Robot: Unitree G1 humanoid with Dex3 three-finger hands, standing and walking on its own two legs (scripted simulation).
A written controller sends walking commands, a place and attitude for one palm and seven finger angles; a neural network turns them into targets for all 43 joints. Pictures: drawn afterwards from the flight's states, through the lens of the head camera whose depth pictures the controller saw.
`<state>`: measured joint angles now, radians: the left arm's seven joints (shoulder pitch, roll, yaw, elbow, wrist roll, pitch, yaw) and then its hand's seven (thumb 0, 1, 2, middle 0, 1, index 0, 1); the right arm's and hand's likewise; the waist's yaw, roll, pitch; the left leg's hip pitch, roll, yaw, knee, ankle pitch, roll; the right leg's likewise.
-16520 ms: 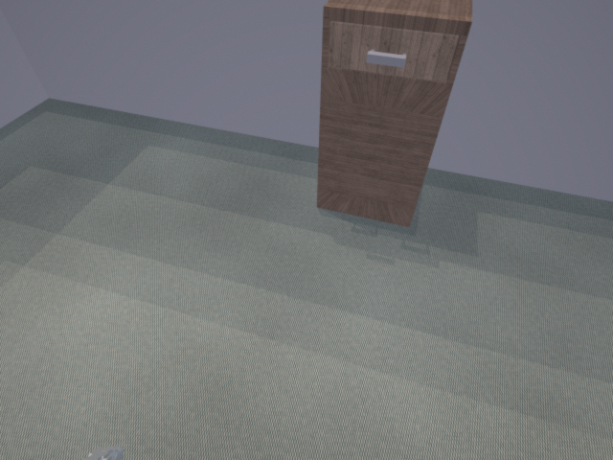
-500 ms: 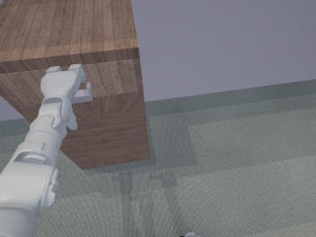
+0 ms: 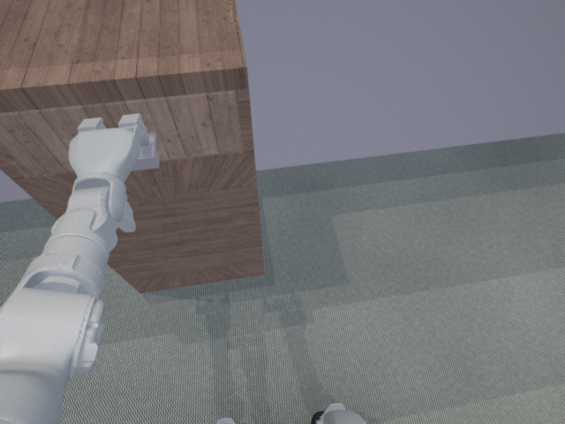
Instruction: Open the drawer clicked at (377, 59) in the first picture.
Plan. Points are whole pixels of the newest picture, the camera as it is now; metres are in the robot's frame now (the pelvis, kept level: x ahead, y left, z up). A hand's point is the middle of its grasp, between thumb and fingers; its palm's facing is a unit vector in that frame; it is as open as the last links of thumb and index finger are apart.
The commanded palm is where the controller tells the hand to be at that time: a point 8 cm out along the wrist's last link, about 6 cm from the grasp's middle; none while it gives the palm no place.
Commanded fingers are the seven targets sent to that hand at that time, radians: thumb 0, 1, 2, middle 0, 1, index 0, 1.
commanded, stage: lower the fingers behind the handle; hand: left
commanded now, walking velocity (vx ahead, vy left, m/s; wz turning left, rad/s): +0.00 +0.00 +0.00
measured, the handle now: (120, 150) +0.54 +0.25 +0.02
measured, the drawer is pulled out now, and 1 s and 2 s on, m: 0.00 0.00 0.01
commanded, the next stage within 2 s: close the thumb around the handle in 0.82 s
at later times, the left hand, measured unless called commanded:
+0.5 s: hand (127, 184) +0.49 +0.23 +0.00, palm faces -0.04 +0.00 -1.00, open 13.8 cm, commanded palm +0.47 +0.23 +0.05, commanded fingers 0.00 -0.50 0.30 -0.30 -1.20 -0.30 -1.20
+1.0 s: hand (127, 182) +0.49 +0.23 +0.00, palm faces -0.05 -0.01 -1.00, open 13.7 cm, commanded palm +0.47 +0.23 +0.05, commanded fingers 0.00 -0.22 0.42 -0.32 -1.23 -0.32 -1.23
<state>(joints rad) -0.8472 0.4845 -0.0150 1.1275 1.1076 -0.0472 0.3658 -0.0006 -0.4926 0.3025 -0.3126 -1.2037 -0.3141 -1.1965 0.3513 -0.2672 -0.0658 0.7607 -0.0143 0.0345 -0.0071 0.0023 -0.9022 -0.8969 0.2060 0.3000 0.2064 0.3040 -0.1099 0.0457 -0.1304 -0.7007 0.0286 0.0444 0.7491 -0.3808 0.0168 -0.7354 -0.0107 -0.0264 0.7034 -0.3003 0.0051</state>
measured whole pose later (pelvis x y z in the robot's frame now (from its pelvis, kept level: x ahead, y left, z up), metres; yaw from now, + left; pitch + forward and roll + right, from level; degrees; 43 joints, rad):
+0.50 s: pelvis +0.00 +0.00 -0.02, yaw +0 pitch +23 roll -2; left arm -0.87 0.49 -0.01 1.16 1.11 -0.03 0.41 0.00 -0.49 0.30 -0.31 -1.20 -0.32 -1.21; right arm 0.36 -0.26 -0.06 0.77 -0.03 0.03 0.00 0.00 -0.90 -0.90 0.21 0.30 0.21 0.30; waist -0.12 0.06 -0.15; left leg -0.84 0.03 0.03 0.87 -0.43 0.02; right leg -0.86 -0.01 -0.03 0.81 -0.34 0.01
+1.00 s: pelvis +0.00 +0.00 -0.02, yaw +0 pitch +23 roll -2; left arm -0.86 0.50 0.00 1.13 1.11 -0.04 0.38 0.00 -0.48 0.31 -0.30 -1.21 -0.32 -1.20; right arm 0.36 -0.26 -0.06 0.75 -0.03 0.04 0.00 0.00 -0.90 -0.90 0.21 0.30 0.21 0.30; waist -0.13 0.05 -0.15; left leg -0.83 0.03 0.04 0.87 -0.43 0.02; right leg -0.86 -0.01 -0.03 0.80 -0.34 0.01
